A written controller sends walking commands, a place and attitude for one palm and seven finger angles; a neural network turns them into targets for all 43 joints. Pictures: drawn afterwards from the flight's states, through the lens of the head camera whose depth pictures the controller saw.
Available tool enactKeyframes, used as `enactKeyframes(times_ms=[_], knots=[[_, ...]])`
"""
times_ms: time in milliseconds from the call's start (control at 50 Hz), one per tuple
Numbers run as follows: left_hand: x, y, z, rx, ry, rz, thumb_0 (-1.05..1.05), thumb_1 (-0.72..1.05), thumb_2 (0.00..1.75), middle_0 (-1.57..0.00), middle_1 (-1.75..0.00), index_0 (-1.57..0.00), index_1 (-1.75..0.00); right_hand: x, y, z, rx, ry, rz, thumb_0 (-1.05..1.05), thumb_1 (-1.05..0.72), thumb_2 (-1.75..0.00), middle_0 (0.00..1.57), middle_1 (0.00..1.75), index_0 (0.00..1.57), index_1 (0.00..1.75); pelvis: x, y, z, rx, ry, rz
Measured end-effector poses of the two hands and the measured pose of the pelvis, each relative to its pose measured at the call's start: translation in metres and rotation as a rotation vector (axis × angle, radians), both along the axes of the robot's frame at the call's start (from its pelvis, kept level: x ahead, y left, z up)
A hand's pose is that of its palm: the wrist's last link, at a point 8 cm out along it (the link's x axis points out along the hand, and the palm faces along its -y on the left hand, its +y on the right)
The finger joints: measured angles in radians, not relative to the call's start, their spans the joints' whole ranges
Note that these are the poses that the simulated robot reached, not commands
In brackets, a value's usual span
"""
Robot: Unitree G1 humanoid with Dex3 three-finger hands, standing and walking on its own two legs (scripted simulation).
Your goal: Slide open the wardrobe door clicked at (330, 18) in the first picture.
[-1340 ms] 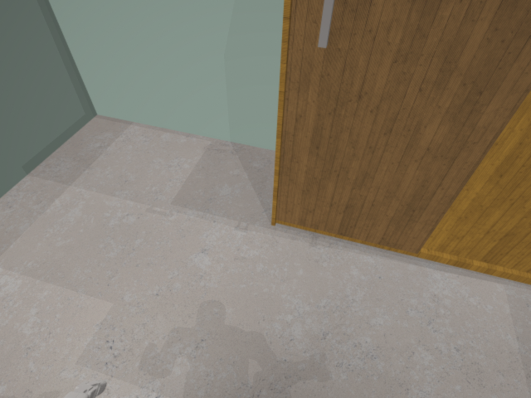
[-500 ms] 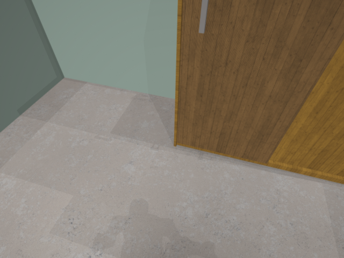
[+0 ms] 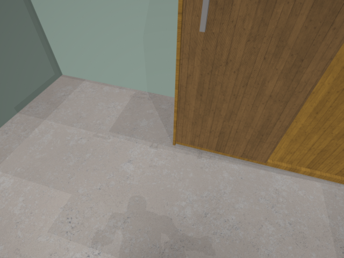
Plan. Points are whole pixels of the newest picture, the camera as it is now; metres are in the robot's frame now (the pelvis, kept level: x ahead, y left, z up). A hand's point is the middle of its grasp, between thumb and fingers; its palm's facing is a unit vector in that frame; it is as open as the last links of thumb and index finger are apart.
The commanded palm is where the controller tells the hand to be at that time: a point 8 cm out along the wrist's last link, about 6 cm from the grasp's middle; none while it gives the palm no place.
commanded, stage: look at it before walking up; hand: left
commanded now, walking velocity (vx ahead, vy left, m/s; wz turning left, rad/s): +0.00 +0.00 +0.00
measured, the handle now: (206, 5) +0.96 -0.08 +0.21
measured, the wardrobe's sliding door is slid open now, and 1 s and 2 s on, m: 0.00 0.00 0.00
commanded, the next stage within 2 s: turn to face it in 0.20 s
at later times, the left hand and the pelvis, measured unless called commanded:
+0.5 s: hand out of the picture +0.08 +0.25 -0.16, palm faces -0.04 -0.94 -0.33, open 7.4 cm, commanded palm none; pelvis +0.00 +0.00 +0.00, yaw -2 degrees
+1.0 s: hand out of the picture +0.07 +0.19 -0.18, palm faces -0.16 -0.96 -0.23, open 7.4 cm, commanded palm none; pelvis -0.02 +0.01 -0.02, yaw -8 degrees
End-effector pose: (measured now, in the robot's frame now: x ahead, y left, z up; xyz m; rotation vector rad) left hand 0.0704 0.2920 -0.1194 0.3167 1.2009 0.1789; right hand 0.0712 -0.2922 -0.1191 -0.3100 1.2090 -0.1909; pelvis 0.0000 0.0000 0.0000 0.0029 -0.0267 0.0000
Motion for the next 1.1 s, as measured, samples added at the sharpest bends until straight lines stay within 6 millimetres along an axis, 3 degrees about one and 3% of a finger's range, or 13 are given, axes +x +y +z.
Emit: enactKeyframes(times_ms=[280,480,580,740,900,1000,1100], knots=[[0.003,0.004,0.002,0.006,-0.002,0.006,0.01,0.91,0.90,-0.20,-0.30,-0.20,-0.30,0.012,0.002,0.002,-0.001,-0.015,0.009,0.01,-0.90,-0.90,0.20,0.30,0.20,0.30,0.004,0.001,0.001,0.000,-0.003,0.001],[0.002,0.001,-0.002,0.005,0.021,-0.002,0.00,0.91,0.90,-0.20,-0.30,-0.20,-0.30,0.007,0.003,0.000,-0.003,-0.022,-0.017,0.01,-0.90,-0.90,0.20,0.30,0.20,0.30,0.002,0.001,-0.001,0.000,0.000,-0.030],[-0.003,-0.015,-0.012,-0.026,0.057,-0.023,0.00,0.91,0.90,-0.20,-0.30,-0.20,-0.30,-0.011,0.016,-0.009,0.028,-0.011,-0.063,0.01,-0.91,-0.90,0.20,0.30,0.20,0.30,-0.001,0.002,-0.004,0.002,0.005,-0.062],[-0.011,-0.045,-0.028,-0.099,0.086,-0.067,0.00,0.91,0.90,-0.20,-0.30,-0.20,-0.30,-0.060,0.041,-0.027,0.092,0.055,-0.155,0.01,-0.91,-0.90,0.20,0.30,0.20,0.30,-0.011,0.003,-0.012,0.004,0.010,-0.101],[-0.009,-0.055,-0.034,-0.120,0.082,-0.101,0.00,0.91,0.90,-0.20,-0.30,-0.20,-0.30,-0.105,0.054,-0.035,0.114,0.114,-0.238,0.01,-0.91,-0.90,0.20,0.30,0.20,0.30,-0.020,0.007,-0.017,0.009,0.025,-0.130],[-0.003,-0.053,-0.034,-0.105,0.066,-0.116,0.00,0.91,0.90,-0.20,-0.30,-0.20,-0.30,-0.117,0.054,-0.039,0.117,0.122,-0.270,0.01,-0.91,-0.90,0.20,0.30,0.20,0.30,-0.022,0.007,-0.019,0.013,0.032,-0.146],[0.000,-0.050,-0.032,-0.096,0.055,-0.120,0.00,0.91,0.90,-0.20,-0.30,-0.20,-0.30,-0.114,0.051,-0.040,0.116,0.108,-0.274,0.01,-0.91,-0.90,0.20,0.30,0.20,0.30,-0.018,0.008,-0.020,0.011,0.037,-0.153]])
